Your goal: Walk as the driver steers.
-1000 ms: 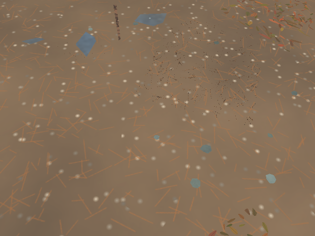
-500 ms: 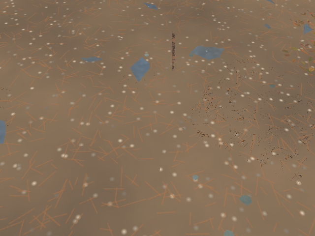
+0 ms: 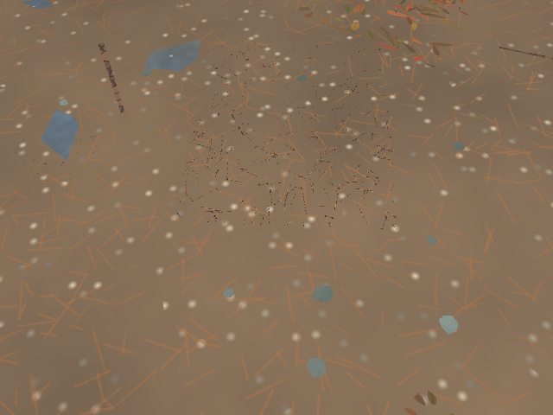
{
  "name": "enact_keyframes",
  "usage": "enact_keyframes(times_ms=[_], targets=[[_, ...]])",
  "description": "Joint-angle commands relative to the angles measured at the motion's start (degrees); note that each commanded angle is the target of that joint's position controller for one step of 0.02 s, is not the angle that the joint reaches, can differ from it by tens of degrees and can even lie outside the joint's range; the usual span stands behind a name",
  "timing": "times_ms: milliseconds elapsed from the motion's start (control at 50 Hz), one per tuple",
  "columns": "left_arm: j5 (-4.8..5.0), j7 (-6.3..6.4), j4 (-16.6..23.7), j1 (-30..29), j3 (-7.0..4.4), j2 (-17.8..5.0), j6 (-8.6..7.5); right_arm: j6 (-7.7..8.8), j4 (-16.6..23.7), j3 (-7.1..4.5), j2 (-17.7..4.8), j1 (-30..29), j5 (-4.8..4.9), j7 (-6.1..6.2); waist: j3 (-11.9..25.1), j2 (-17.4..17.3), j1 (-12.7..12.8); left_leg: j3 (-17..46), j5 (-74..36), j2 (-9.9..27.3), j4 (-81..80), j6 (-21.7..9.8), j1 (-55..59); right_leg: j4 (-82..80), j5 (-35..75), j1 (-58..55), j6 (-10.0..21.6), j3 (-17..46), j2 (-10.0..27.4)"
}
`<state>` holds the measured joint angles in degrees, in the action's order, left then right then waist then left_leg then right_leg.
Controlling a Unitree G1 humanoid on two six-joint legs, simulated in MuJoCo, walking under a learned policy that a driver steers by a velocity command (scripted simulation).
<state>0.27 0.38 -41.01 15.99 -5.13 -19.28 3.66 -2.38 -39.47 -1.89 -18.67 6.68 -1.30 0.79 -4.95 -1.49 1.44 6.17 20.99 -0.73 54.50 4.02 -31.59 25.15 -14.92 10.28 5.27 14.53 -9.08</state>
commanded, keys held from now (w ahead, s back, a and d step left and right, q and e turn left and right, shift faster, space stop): e+shift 0.04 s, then shift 0.96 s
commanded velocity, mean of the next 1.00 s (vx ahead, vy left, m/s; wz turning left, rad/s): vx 0.00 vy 0.00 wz -0.25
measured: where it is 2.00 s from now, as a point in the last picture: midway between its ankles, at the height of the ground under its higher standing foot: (306, 377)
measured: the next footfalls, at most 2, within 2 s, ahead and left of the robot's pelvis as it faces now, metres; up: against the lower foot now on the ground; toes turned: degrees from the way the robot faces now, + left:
left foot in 0.22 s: +0.14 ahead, +0.11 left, +0.00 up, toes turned -15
right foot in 0.56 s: +0.06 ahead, -0.08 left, +0.00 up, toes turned -6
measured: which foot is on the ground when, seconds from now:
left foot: up 0.00-0.20, down 0.22-1.00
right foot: down 0.00-0.22, up 0.24-0.54, down 0.56-1.00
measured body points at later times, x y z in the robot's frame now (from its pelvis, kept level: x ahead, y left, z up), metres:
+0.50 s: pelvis +0.06 +0.04 +0.00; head +0.10 +0.05 +0.45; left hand +0.23 +0.28 -0.13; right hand +0.10 -0.25 -0.11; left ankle +0.10 +0.12 -0.74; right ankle +0.00 -0.08 -0.72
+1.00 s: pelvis +0.08 +0.01 +0.00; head +0.08 +0.00 +0.45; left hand +0.19 +0.25 -0.14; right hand +0.06 -0.26 -0.15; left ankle +0.10 +0.12 -0.74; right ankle +0.02 -0.08 -0.74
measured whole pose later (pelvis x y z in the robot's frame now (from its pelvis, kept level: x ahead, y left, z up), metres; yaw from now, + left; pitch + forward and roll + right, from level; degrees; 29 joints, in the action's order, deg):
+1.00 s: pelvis +0.08 +0.01 +0.00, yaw -12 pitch -2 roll +0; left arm -0.5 2.1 -59.3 12.4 1.6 -14.2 0.2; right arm -1.3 -59.4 0.4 -14.5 13.3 -0.5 1.5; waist -1.8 -0.3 -0.9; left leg 3.1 12.2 -1.7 21.9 -0.3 -8.0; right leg 21.4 -15.2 4.2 2.9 4.9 -4.0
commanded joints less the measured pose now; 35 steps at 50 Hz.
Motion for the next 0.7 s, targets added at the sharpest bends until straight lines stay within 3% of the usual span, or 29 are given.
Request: enact_keyframes(times_ms=[20, 120, 180, 200, 220, 240, 260, 280, 300, 340, 400, 500, 540, 560, 580, 600, 620, 640, 700], targets=[[-0.41, 0.46, 2.95, 3.40, -3.14, -10.94, -0.47, 1.03, 5.11, -0.81, -5.21, -3.70, 0.19, 0.25, 7.72, 7.46, 1.50, -0.76, -1.14, -2.31, -3.32, -0.29, -4.40, 0.68, 40.76, -10.10, 5.41, 14.91, 13.54], [-1.01, 0.55, 3.61, 1.56, -2.53, -9.91, -0.58, 2.02, 4.90, -0.49, -6.06, -3.33, 0.79, 0.55, 7.91, 9.15, 1.45, -0.95, -1.84, -2.95, -11.20, -2.31, 3.83, 3.15, 43.92, -7.44, 3.80, 17.14, 13.02], [-0.72, 0.73, 4.27, -1.98, -1.83, -9.22, -0.86, 2.60, 3.64, -0.65, -6.31, 1.33, 0.70, 1.13, 6.89, 9.86, -1.76, -1.05, -6.26, -2.90, -24.86, -3.90, 16.78, 4.19, 35.67, -1.75, 0.41, 18.41, 11.11], [-0.17, 0.86, 4.25, -2.51, -1.40, -8.68, -1.31, 3.04, 3.08, -0.79, -6.56, 3.35, 0.20, 1.65, 7.10, 7.81, -3.32, 0.56, -12.78, -1.02, -32.42, -4.99, 23.87, 6.91, 29.71, 1.59, -1.66, 17.00, 9.43], [-0.16, 0.79, 4.06, 2.04, -0.36, -5.22, -1.77, 3.27, 3.57, -1.26, -9.61, 3.56, -0.30, 2.25, 10.68, -3.39, -1.34, 12.90, -17.00, 11.03, -36.06, -8.49, 31.47, 16.51, 9.07, 5.40, -4.21, 9.91, 5.25], [-0.43, 1.28, 4.34, 6.36, -0.62, -5.43, -1.16, 2.37, 3.76, -1.69, -13.69, 3.34, 0.36, 1.81, 11.79, -13.14, 0.42, 29.50, -30.61, 22.52, -37.15, -16.81, 32.68, 24.39, -24.63, 13.13, -5.59, -0.51, -5.47], [-2.23, 1.62, 2.54, 5.50, -1.15, -8.80, -0.79, 2.04, 2.32, -1.52, -10.65, 6.38, 1.19, 1.22, 10.69, -7.67, -0.85, 30.33, -34.47, 23.29, -35.51, -20.03, 29.72, 32.82, -24.34, 13.89, -5.92, -1.94, -1.55], [-2.00, 1.29, 1.64, 3.48, -1.14, -8.57, -0.62, 2.08, 2.21, -0.63, -7.19, 5.30, 1.34, 0.99, 8.47, -4.20, -0.68, 23.63, -33.23, 20.15, -34.66, -18.99, 26.53, 35.81, -20.01, 13.27, -6.03, -2.29, 0.02], [-1.47, 0.71, 1.08, 2.06, -0.90, -7.73, -0.41, 1.96, 2.25, -0.16, -5.32, 2.94, 0.99, 0.89, 6.88, -3.23, -0.34, 17.16, -29.50, 16.01, -35.30, -16.88, 23.67, 36.15, -16.46, 12.01, -6.41, -3.01, 0.93], [-0.93, -0.41, 0.80, 0.82, -0.14, -6.00, -0.05, 2.06, 1.58, 0.04, -5.05, 1.52, 0.19, 1.19, 6.35, -7.72, -0.32, 10.37, -28.18, 11.08, -36.39, -14.56, 21.87, 35.11, -12.96, 10.43, -7.22, -4.89, 0.99], [-0.62, -0.65, -0.16, -0.92, 1.10, -3.98, 0.32, 2.45, -0.48, 0.36, -4.29, 3.54, 0.21, 0.91, 6.64, -7.78, -1.12, 7.68, -27.44, 9.90, -36.26, -14.34, 23.31, 25.94, -13.10, 8.55, -7.47, -6.65, 1.72], [-0.44, 0.30, -3.10, -1.94, 2.65, -2.16, 0.31, 1.90, -3.35, -0.08, -5.82, 5.81, -0.11, 0.20, 6.60, -9.12, -1.79, 8.32, -24.50, 9.67, -35.12, -14.35, 22.04, 5.19, -7.56, -0.06, -5.58, -12.07, 4.24], [-0.96, 0.88, -4.79, -0.79, 3.17, -1.64, -0.59, 1.74, -4.32, 0.21, -5.26, 6.00, 0.24, 0.27, 6.33, -6.27, -0.18, 7.54, -23.34, 8.64, -32.97, -11.18, 17.69, -7.75, 4.89, -7.89, -4.08, -10.96, 5.67], [-1.81, 1.28, -4.77, -1.71, 3.08, -3.59, -1.34, 2.22, -4.33, 0.56, -4.21, 6.82, 0.41, 0.16, 7.51, -2.82, -0.80, 7.14, -20.05, 8.08, -32.01, -8.73, 14.15, -8.45, 7.78, -12.39, -3.13, -5.19, 10.22], [-2.13, 1.47, -4.44, -4.49, 2.60, -7.54, -1.88, 2.58, -3.69, 0.93, -2.71, 8.00, 1.10, -0.19, 6.83, 5.62, -3.48, 2.19, -12.95, 3.32, -30.46, -6.71, 13.09, -7.49, 12.89, -9.37, -0.54, 2.39, 16.96], [-1.55, 0.93, -5.06, -6.12, 3.61, -4.49, -2.36, 2.08, -5.37, 1.06, -2.48, 7.83, 1.09, 0.06, 6.38, 5.55, -3.39, 0.03, -7.85, 1.89, -32.36, -6.31, 21.36, -7.06, 12.58, -1.06, 1.40, 2.05, 19.04], [-1.42, 0.70, -5.40, -7.47, 4.25, -2.91, -2.80, 1.80, -6.22, 0.99, -2.62, 7.25, 0.66, 0.23, 4.59, 5.75, -3.66, 0.62, -9.97, 2.12, -33.29, -6.29, 23.22, -6.93, 8.94, 0.69, 0.23, 0.43, 16.49], [-1.40, 0.82, -6.22, -7.09, 4.33, -2.76, -3.02, 1.80, -7.19, 0.75, -3.23, 6.94, 0.49, 0.24, 3.29, 5.74, -2.86, 1.09, -12.72, 2.45, -33.50, -6.42, 22.97, -6.76, 8.06, 0.34, -1.01, -1.31, 14.28], [-0.89, 1.45, -9.44, -3.57, 4.53, -3.03, -3.41, 2.05, -9.68, 0.64, -3.43, 8.50, 0.63, 0.13, 3.90, 5.79, -2.39, 1.58, -19.41, 3.95, -33.37, -6.67, 23.52, -6.17, 13.55, -2.56, -1.90, -3.22, 12.76]])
